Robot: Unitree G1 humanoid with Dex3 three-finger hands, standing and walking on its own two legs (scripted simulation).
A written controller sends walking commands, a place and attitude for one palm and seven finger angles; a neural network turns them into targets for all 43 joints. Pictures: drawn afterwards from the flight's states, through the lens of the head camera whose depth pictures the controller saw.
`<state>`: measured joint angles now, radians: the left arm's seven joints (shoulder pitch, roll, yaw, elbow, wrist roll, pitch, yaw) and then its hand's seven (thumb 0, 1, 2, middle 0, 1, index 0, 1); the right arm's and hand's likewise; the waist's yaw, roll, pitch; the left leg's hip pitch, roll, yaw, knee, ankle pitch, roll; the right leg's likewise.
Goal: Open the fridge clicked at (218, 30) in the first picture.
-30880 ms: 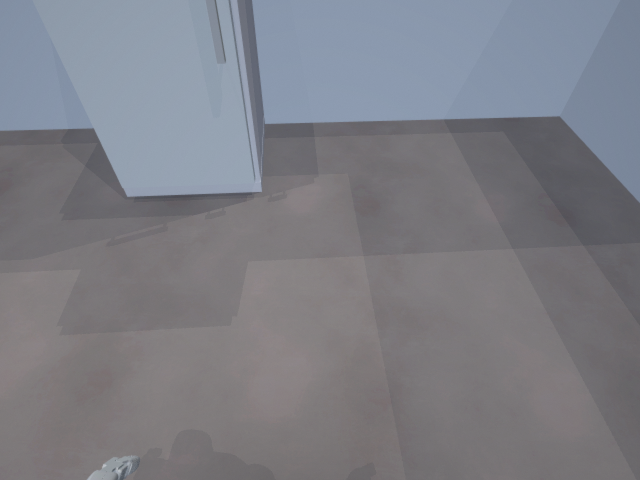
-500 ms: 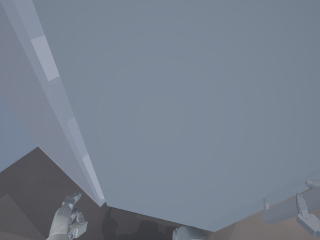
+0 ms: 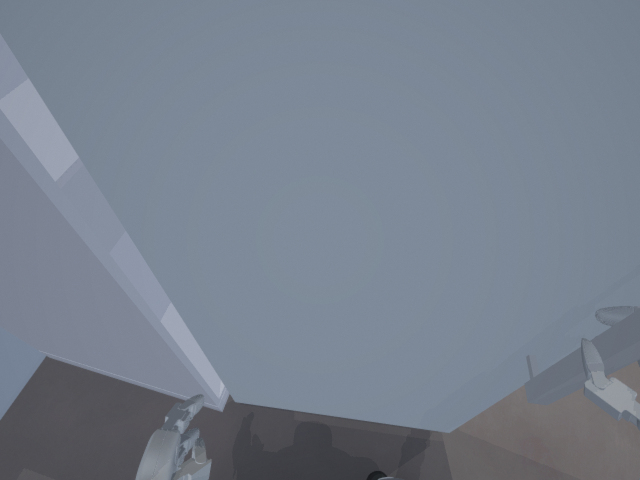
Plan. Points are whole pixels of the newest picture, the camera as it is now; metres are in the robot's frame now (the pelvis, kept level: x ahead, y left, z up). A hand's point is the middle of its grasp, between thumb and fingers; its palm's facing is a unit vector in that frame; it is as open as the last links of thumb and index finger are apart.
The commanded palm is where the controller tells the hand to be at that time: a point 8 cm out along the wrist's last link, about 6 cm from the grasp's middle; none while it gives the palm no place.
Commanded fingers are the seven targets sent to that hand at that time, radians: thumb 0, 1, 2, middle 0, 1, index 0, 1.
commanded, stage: stop walking and hold the door back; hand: right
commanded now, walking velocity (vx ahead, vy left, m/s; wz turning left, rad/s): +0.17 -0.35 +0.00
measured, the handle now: (622, 320) +0.27 -0.30 +0.10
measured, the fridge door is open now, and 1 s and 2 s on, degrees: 82 77 76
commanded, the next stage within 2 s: loosen the grip on the handle in 0.98 s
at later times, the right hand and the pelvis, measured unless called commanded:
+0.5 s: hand (584, 328) +0.28 -0.28 +0.07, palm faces +0.45 +0.86 -0.25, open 6.0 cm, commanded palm +0.22 -0.32 +0.06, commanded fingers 0.00 -0.90 -0.90 0.45 1.40 0.45 1.40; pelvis -0.09 +0.01 -0.01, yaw -5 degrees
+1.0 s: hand (584, 327) +0.28 -0.28 +0.07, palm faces +0.46 +0.84 -0.27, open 6.0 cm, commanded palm +0.23 -0.32 +0.06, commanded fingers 0.00 -0.90 -0.90 0.45 1.40 0.45 1.40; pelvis -0.09 +0.03 -0.01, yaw -3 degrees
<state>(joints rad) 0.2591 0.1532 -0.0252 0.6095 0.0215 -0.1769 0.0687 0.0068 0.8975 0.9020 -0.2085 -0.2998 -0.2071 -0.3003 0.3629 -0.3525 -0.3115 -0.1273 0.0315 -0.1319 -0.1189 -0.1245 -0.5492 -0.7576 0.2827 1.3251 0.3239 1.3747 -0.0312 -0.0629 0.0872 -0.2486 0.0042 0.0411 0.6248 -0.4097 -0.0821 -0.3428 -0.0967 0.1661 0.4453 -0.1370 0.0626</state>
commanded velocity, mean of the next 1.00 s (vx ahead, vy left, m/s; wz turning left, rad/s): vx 0.12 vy -0.03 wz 0.00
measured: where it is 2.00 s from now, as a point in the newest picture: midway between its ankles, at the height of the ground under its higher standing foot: outside the picture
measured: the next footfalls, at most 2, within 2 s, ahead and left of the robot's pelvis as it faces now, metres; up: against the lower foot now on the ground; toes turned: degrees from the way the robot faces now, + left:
left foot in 0.04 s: -0.01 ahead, +0.15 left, +0.00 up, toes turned +2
right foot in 0.46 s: -0.06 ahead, -0.11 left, +0.00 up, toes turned -12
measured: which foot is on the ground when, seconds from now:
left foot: up 0.00-0.02, down 0.04-0.46, up 0.48-0.78, down 0.80-1.00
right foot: down 0.00-0.02, up 0.04-0.44, down 0.46-0.82, up 0.84-1.00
